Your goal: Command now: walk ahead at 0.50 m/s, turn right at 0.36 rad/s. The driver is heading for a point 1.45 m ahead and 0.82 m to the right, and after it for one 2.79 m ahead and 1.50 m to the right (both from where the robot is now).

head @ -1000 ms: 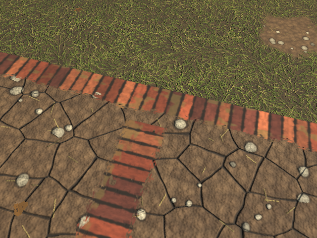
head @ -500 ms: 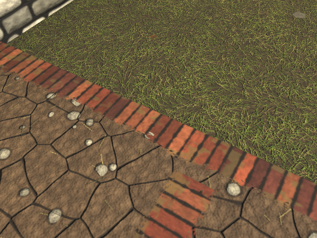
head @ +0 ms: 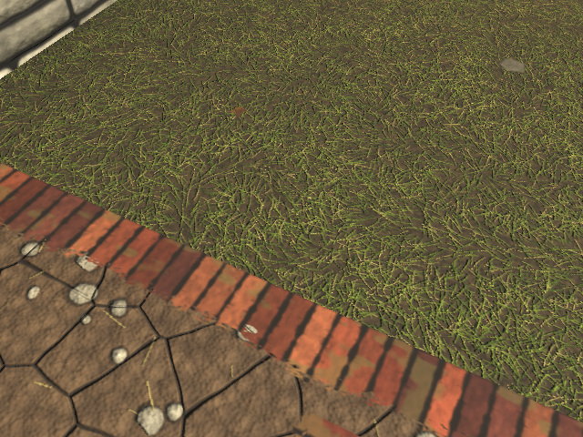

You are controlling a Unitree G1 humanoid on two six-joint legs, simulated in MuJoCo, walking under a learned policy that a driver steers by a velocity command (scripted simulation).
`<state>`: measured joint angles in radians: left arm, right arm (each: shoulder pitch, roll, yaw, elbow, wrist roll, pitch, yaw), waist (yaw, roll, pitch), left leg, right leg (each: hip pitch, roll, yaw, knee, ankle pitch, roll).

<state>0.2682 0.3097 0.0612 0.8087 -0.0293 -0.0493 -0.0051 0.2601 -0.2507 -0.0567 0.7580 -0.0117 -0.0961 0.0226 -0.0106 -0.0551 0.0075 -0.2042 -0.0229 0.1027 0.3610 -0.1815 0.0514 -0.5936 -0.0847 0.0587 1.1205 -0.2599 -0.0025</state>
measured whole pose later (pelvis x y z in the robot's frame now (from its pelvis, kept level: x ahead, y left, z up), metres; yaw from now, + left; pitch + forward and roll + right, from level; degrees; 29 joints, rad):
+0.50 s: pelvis +0.26 -0.08 -0.01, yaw -17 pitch +2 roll +0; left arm 0.24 0.29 0.07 0.69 -0.01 -0.04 -0.04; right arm 0.20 -0.29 -0.05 0.76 0.00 -0.11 0.00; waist 0.00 0.01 0.05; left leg -0.47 0.08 -0.05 1.19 -0.36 0.00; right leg -0.34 0.10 0.00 0.48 -0.17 -0.10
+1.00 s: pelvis +0.54 -0.11 -0.01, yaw -35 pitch +1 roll +1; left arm 0.30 0.31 0.07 0.68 -0.03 -0.01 0.01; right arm 0.22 -0.26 -0.06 0.75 -0.01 -0.10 0.01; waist -0.01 -0.05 0.01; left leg -0.27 -0.02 0.06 0.44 -0.19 0.03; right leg -0.51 -0.02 0.07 1.17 -0.34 -0.02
